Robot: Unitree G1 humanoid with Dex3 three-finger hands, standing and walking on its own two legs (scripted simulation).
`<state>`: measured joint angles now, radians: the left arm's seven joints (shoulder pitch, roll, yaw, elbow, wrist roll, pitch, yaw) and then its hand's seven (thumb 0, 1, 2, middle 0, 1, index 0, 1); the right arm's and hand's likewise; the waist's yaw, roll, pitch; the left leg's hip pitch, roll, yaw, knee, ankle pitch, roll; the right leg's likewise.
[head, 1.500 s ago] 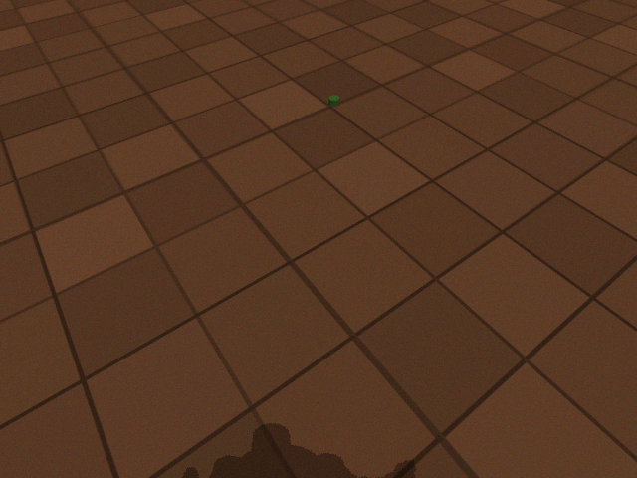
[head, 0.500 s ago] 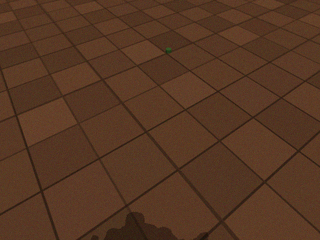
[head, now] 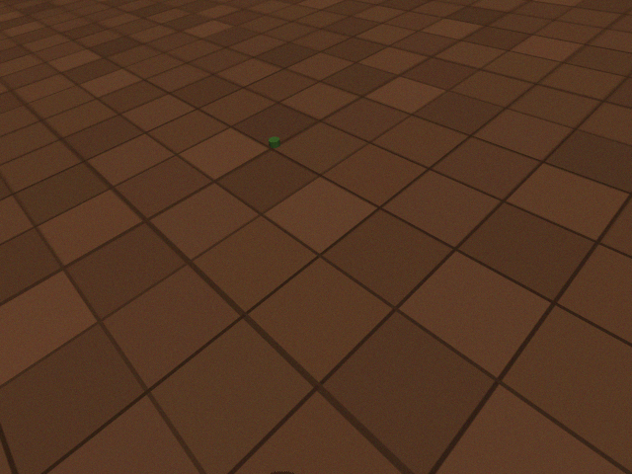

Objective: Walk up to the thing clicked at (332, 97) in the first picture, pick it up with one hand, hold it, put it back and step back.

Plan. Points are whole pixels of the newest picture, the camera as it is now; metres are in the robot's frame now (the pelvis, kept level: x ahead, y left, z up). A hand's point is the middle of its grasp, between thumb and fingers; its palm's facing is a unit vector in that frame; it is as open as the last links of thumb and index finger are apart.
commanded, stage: walk up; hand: left
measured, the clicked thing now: (274, 142) +2.04 +0.26 -0.73
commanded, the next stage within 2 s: none
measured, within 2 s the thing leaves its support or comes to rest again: neither
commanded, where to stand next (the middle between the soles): +1.56 +0.04 m, yaw -5 degrees
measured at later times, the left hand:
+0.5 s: hand (162, 420) +0.26 +0.27 -0.14, palm faces -0.01 -0.92 -0.39, open 7.3 cm
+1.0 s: hand (225, 215) +0.71 +0.22 -0.11, palm faces -0.06 -0.91 -0.41, open 7.3 cm
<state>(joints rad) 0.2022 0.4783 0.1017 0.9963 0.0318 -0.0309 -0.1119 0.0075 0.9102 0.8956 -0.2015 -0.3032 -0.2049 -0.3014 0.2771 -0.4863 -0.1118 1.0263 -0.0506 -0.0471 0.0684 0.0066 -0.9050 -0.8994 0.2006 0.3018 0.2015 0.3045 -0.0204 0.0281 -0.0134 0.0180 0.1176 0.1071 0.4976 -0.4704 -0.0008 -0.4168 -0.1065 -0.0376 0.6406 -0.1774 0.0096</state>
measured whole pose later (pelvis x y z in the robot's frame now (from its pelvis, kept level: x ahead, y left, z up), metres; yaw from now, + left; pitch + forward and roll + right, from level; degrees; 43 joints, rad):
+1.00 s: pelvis +0.57 -0.04 -0.01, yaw -3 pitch -3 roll +1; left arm 0.18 0.40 0.06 0.87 0.00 -0.10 -0.06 0.00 0.91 0.90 -0.20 -0.30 -0.21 -0.30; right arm 0.31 -0.43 -0.06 0.92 -0.01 -0.04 0.06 0.01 -0.91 -0.90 0.20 0.30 0.20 0.30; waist -0.02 0.05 0.08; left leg -0.19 0.05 0.00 1.09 -0.51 0.03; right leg -0.43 -0.06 -0.07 0.71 -0.23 -0.03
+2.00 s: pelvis +1.03 +0.01 +0.01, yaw -5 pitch -3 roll +1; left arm 0.18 0.36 0.04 0.85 -0.01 -0.09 -0.03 0.00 0.91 0.89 -0.21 -0.30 -0.21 -0.30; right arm 0.31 -0.39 -0.04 0.87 0.00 -0.04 0.04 0.01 -0.91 -0.90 0.20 0.30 0.20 0.30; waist 0.00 0.03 0.12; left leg -0.30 -0.02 0.00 1.13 -0.46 0.05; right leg -0.31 -0.02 -0.07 0.57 -0.21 -0.05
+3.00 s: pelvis +1.36 +0.04 +0.02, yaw -6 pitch -4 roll +2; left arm 0.25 0.36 0.03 0.85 0.00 -0.09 -0.03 0.00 0.91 0.89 -0.21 -0.30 -0.21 -0.30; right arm 0.31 -0.42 -0.04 0.87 -0.01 -0.02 0.05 0.01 -0.91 -0.90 0.20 0.30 0.20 0.30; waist 0.00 0.06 0.11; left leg -0.39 0.02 0.00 1.07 -0.41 0.04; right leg -0.27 -0.04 -0.05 0.54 -0.20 -0.03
